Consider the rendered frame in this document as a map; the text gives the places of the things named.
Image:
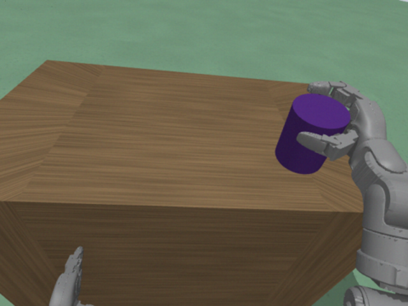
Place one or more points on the right robot hand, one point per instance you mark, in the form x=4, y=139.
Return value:
x=367, y=121

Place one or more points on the left robot hand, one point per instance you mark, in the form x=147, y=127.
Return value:
x=67, y=287

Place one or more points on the can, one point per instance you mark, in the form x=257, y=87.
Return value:
x=314, y=113

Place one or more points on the right robot arm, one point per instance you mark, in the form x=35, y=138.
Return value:
x=382, y=177

